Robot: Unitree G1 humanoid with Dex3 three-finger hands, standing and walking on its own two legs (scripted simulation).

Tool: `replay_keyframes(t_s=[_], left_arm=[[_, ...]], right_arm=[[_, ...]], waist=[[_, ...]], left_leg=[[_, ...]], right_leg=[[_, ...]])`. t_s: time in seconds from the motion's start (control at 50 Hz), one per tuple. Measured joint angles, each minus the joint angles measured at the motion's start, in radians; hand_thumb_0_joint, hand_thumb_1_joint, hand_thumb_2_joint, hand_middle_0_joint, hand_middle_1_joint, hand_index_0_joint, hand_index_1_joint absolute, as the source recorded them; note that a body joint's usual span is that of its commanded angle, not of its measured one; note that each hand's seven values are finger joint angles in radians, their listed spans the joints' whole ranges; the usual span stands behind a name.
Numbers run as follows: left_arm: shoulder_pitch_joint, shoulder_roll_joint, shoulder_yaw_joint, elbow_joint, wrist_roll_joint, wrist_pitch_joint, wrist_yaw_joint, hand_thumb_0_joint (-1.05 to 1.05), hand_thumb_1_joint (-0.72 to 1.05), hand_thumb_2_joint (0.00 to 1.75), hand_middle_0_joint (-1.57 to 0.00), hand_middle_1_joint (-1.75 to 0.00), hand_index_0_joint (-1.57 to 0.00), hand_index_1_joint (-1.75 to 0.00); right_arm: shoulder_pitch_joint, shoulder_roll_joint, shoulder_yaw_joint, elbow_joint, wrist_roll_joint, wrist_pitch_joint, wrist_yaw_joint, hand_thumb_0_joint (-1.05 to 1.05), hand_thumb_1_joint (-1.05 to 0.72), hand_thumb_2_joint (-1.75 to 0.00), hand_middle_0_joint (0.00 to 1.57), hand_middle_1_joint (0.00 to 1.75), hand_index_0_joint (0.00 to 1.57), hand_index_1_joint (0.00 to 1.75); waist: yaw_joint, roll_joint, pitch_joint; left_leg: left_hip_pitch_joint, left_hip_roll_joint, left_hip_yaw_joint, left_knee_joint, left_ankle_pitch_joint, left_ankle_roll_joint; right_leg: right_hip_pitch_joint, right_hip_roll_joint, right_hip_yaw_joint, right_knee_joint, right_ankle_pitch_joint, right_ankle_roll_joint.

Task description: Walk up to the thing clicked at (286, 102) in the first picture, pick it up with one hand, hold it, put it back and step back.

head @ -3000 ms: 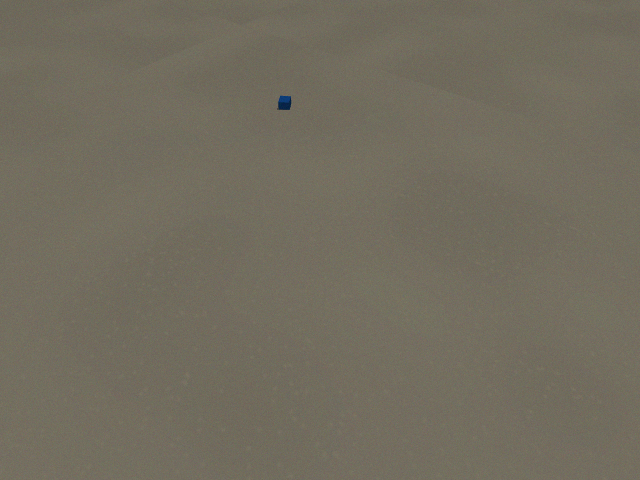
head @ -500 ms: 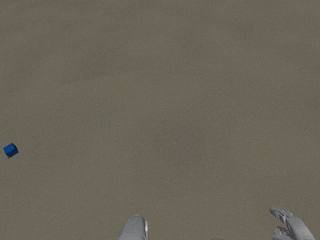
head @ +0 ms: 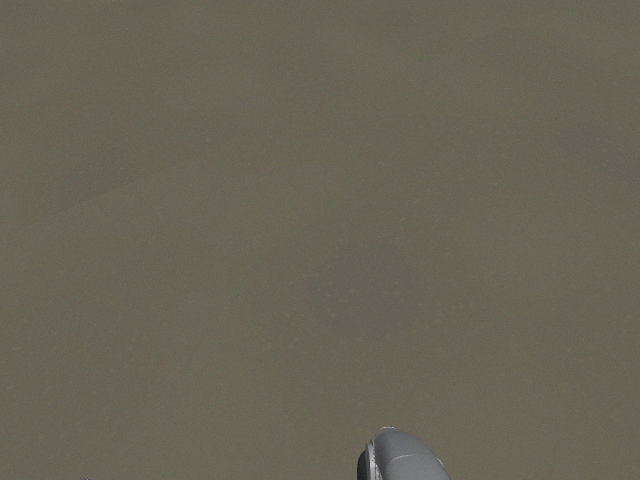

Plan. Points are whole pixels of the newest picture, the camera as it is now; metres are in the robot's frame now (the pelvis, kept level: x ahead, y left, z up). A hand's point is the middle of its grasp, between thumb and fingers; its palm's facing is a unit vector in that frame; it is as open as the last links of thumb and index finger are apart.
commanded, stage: walk up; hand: left
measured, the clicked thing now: out of the picture +0.46 +1.13 -0.72
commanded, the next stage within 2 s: none
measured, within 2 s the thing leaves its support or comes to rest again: neither
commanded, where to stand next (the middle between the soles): +0.01 +1.08 m, yaw -29 degrees
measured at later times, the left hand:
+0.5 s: hand out of the picture +0.16 +0.59 -0.14, palm faces -0.14 -0.77 -0.63, open 7.4 cm
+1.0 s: hand out of the picture +0.23 +0.75 -0.11, palm faces -0.19 -0.77 -0.61, open 7.4 cm
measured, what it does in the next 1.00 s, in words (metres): steps to the left: right foot, then left foot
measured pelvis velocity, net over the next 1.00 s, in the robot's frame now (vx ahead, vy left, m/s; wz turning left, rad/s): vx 0.07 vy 0.46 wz -0.24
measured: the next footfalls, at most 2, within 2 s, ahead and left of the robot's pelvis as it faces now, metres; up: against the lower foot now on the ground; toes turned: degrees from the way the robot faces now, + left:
right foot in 0.02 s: +0.13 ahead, -0.07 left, +0.00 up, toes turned -8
left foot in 0.40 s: +0.12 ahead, +0.36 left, +0.00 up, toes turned -5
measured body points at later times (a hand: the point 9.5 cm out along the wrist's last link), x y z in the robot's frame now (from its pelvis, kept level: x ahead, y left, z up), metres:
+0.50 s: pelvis +0.05 +0.25 -0.02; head +0.10 +0.24 +0.43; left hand +0.17 +0.62 -0.10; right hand +0.10 -0.10 -0.11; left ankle +0.08 +0.37 -0.71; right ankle +0.07 +0.03 -0.66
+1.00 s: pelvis +0.07 +0.46 -0.01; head +0.09 +0.41 +0.43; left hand +0.24 +0.78 -0.07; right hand +0.11 +0.12 -0.13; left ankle +0.12 +0.66 -0.64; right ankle +0.12 +0.26 -0.71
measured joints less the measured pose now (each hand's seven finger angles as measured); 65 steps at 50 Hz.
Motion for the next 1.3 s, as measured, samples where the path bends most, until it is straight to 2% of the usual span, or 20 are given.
replay_keyframes(t_s=[0.04,0.1,0.16,0.24,0.34,0.4,0.44,0.5,0.56,0.66,0.74,0.76,0.82,0.86,0.98,1.08,1.14,1.16,1.2,1.3], left_arm=[[0.001,-0.004,0.013,-0.031,0.013,-0.008,0.009,0.00,0.90,0.90,-0.21,-0.30,-0.21,-0.30],[-0.011,-0.006,0.010,-0.066,0.017,0.005,0.024,0.00,0.90,0.90,-0.21,-0.30,-0.21,-0.30],[0.002,-0.011,0.016,-0.083,0.021,0.007,0.028,0.00,0.90,0.90,-0.21,-0.30,-0.21,-0.30],[0.035,-0.005,0.021,-0.079,0.037,0.005,0.012,0.00,0.90,0.90,-0.21,-0.30,-0.21,-0.30],[0.068,0.034,0.038,-0.080,0.059,0.004,-0.007,0.00,0.89,0.90,-0.21,-0.30,-0.21,-0.30],[0.070,0.069,0.046,-0.086,0.061,0.004,-0.008,0.00,0.89,0.90,-0.21,-0.30,-0.22,-0.30],[0.052,0.107,0.061,-0.064,0.055,0.019,0.005,0.00,0.89,0.90,-0.21,-0.30,-0.21,-0.30],[0.034,0.094,0.055,-0.010,0.034,0.048,0.041,0.01,0.90,0.90,-0.21,-0.30,-0.21,-0.30],[0.020,0.068,0.031,0.004,0.008,0.040,0.036,0.01,0.90,0.90,-0.20,-0.30,-0.21,-0.30],[0.013,0.011,-0.002,-0.028,-0.006,0.032,0.016,0.01,0.90,0.90,-0.21,-0.30,-0.21,-0.30],[0.032,-0.024,-0.016,-0.061,-0.004,0.024,0.010,0.00,0.90,0.90,-0.21,-0.30,-0.21,-0.30],[0.038,-0.027,-0.015,-0.068,0.001,0.017,0.011,0.00,0.90,0.90,-0.21,-0.30,-0.21,-0.30],[0.023,-0.029,-0.010,-0.093,0.019,0.019,0.019,0.00,0.90,0.90,-0.21,-0.30,-0.21,-0.30],[0.005,-0.018,-0.005,-0.101,0.017,0.021,0.032,0.00,0.90,0.90,-0.21,-0.30,-0.22,-0.30],[0.009,-0.005,0.011,-0.101,0.040,0.011,0.022,0.00,0.90,0.90,-0.21,-0.30,-0.21,-0.30],[0.012,0.042,0.028,-0.099,0.063,0.016,-0.002,0.00,0.89,0.90,-0.21,-0.30,-0.21,-0.30],[-0.014,0.095,0.049,-0.083,0.056,0.030,0.003,0.00,0.89,0.90,-0.21,-0.30,-0.21,-0.30],[-0.015,0.102,0.058,-0.067,0.049,0.040,0.014,0.00,0.90,0.90,-0.21,-0.30,-0.21,-0.30],[-0.018,0.091,0.058,-0.021,0.042,0.058,0.036,0.00,0.90,0.90,-0.21,-0.30,-0.21,-0.30],[-0.009,0.071,0.045,0.000,0.001,0.048,0.025,0.01,0.90,0.90,-0.20,-0.30,-0.21,-0.30]], right_arm=[[-0.010,-0.005,-0.005,-0.003,0.007,0.012,0.000,0.01,-0.90,-0.90,0.20,0.30,0.20,0.29],[-0.028,0.007,0.002,-0.009,0.006,0.032,-0.003,0.01,-0.90,-0.90,0.20,0.30,0.20,0.29],[-0.060,0.010,0.016,-0.010,0.001,0.039,0.013,0.01,-0.90,-0.90,0.20,0.30,0.20,0.29],[-0.093,-0.009,0.016,-0.038,0.000,0.030,0.040,0.01,-0.90,-0.90,0.20,0.30,0.20,0.29],[-0.109,-0.047,-0.005,-0.052,0.003,0.032,0.056,0.00,-0.90,-0.90,0.20,0.30,0.20,0.29],[-0.106,-0.075,-0.022,-0.047,0.005,0.024,0.052,0.00,-0.90,-0.90,0.20,0.30,0.20,0.29],[-0.110,-0.047,-0.028,-0.039,-0.007,0.004,0.038,0.00,-0.90,-0.90,0.20,0.30,0.20,0.29],[-0.083,-0.014,-0.006,-0.037,-0.006,-0.015,0.020,0.00,-0.90,-0.90,0.20,0.30,0.20,0.29],[-0.052,0.025,0.006,-0.037,-0.009,-0.010,0.000,0.00,-0.90,-0.90,0.20,0.30,0.20,0.29],[-0.014,0.035,0.008,-0.062,-0.011,-0.006,-0.015,0.00,-0.90,-0.90,0.20,0.30,0.21,0.30],[-0.006,0.022,0.001,-0.090,-0.012,0.016,-0.019,0.01,-0.90,-0.90,0.20,0.30,0.21,0.30],[-0.011,0.019,-0.001,-0.094,-0.008,0.021,-0.018,0.01,-0.90,-0.90,0.20,0.30,0.21,0.30],[-0.035,0.028,0.000,-0.090,0.003,0.034,-0.023,0.01,-0.90,-0.90,0.20,0.30,0.20,0.29],[-0.034,0.040,0.012,-0.086,0.004,0.044,-0.023,0.01,-0.90,-0.90,0.20,0.30,0.20,0.29],[-0.085,-0.008,0.011,-0.088,0.009,0.041,0.023,0.01,-0.90,-0.90,0.20,0.30,0.21,0.30],[-0.109,-0.066,-0.016,-0.093,0.019,0.036,0.028,0.00,-0.90,-0.90,0.20,0.30,0.21,0.30],[-0.114,-0.047,-0.026,-0.065,0.010,0.021,0.016,0.00,-0.90,-0.90,0.20,0.30,0.20,0.29],[-0.103,-0.034,-0.016,-0.064,0.004,0.014,0.012,0.00,-0.90,-0.90,0.20,0.30,0.20,0.29],[-0.072,-0.015,0.006,-0.051,0.010,0.010,0.004,0.00,-0.90,-0.90,0.20,0.30,0.20,0.29],[-0.023,0.066,0.039,-0.029,0.004,0.017,-0.014,0.00,-0.90,-0.90,0.20,0.30,0.21,0.29]], waist=[[0.029,0.039,0.010],[0.056,0.091,0.024],[0.091,0.100,0.014],[0.112,0.095,-0.003],[0.132,0.073,-0.026],[0.139,0.057,-0.027],[0.137,-0.027,0.006],[0.105,-0.035,0.010],[0.061,-0.054,0.017],[0.033,-0.049,0.049],[0.029,-0.011,0.043],[0.038,0.003,0.042],[0.061,0.069,0.073],[0.080,0.066,0.069],[0.118,0.049,0.032],[0.130,0.054,0.010],[0.146,-0.029,0.050],[0.149,-0.041,0.055],[0.118,-0.008,0.043],[0.062,-0.045,0.047]], left_leg=[[-0.065,0.005,-0.038,0.180,-0.036,-0.041],[-0.199,-0.001,-0.181,0.463,-0.059,-0.113],[-0.293,0.033,-0.253,0.577,0.002,-0.112],[-0.330,0.097,-0.320,0.522,0.085,-0.105],[-0.274,0.143,-0.311,0.336,0.061,-0.097],[-0.201,0.132,-0.278,0.200,-0.003,-0.097],[-0.184,0.077,-0.213,0.219,-0.047,-0.120],[-0.180,0.075,-0.187,0.215,-0.040,-0.093],[-0.139,0.044,-0.160,0.105,0.017,-0.056],[-0.069,-0.008,-0.086,-0.011,0.063,0.009],[-0.071,-0.039,-0.025,0.026,0.028,0.050],[-0.088,-0.035,-0.013,0.075,0.009,0.036],[-0.202,-0.030,-0.131,0.374,-0.065,-0.105],[-0.285,-0.025,-0.194,0.589,-0.086,-0.145],[-0.308,0.087,-0.342,0.603,0.047,-0.097],[-0.180,0.145,-0.321,0.309,-0.014,-0.087],[-0.132,0.077,-0.231,0.270,-0.120,-0.150],[-0.135,0.073,-0.211,0.289,-0.112,-0.147],[-0.154,0.090,-0.228,0.301,-0.099,-0.123],[-0.136,0.050,-0.197,0.148,0.013,-0.067]], right_leg=[[0.028,0.021,0.013,-0.016,-0.032,-0.030],[0.047,0.019,0.006,0.017,-0.053,-0.016],[0.078,-0.006,0.044,-0.011,-0.043,0.013],[0.092,-0.054,0.110,-0.034,-0.036,0.053],[0.047,-0.107,0.191,-0.006,-0.057,0.066],[0.004,-0.139,0.235,0.033,-0.075,0.073],[-0.038,-0.167,0.323,0.132,-0.161,0.032],[-0.113,-0.038,0.315,0.382,-0.304,0.001],[-0.150,0.027,0.235,0.452,-0.266,0.010],[-0.110,0.060,0.113,0.312,-0.203,0.031],[0.016,0.039,0.050,0.060,-0.071,0.007],[0.052,0.041,0.051,-0.001,-0.064,-0.009],[0.058,0.054,0.035,0.038,-0.078,-0.003],[0.065,0.021,0.040,0.050,-0.080,-0.006],[0.040,-0.086,0.149,0.030,-0.042,0.034],[-0.046,-0.141,0.243,0.057,-0.019,0.065],[-0.094,-0.186,0.364,0.118,-0.067,0.035],[-0.115,-0.149,0.395,0.190,-0.163,0.027],[-0.141,-0.049,0.341,0.361,-0.282,0.011],[-0.148,0.070,0.191,0.510,-0.258,0.016]])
